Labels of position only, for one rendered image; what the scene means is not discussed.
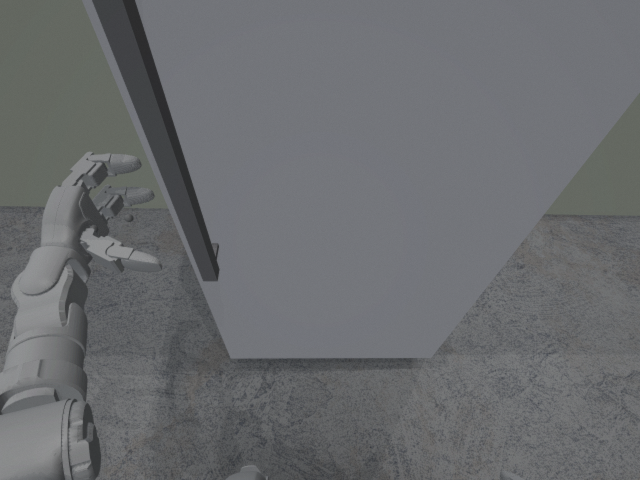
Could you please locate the handle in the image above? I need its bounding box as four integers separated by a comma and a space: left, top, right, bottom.
92, 0, 219, 281

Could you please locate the left robot shin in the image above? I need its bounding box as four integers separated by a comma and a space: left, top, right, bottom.
240, 465, 262, 474

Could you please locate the fridge door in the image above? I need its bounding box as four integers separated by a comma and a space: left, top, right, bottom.
82, 0, 640, 359

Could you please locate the robot left upper arm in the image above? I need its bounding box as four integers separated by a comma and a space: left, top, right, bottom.
0, 399, 101, 480

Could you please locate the left robot forearm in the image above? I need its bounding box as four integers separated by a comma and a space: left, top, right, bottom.
0, 246, 91, 415

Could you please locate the left robot hand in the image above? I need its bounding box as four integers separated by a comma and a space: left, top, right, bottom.
40, 152, 162, 274

